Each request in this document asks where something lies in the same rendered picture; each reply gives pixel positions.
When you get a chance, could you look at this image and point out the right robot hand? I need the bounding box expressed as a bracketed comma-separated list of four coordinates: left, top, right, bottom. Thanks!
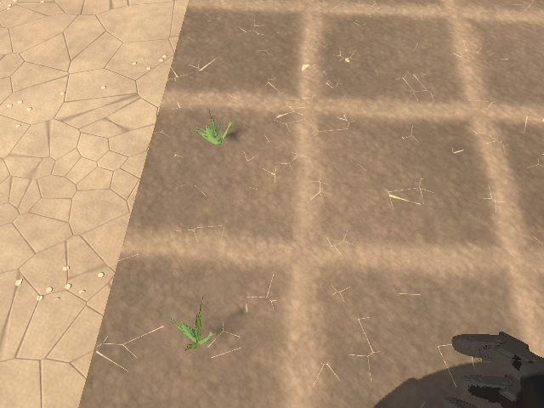
[443, 331, 544, 408]

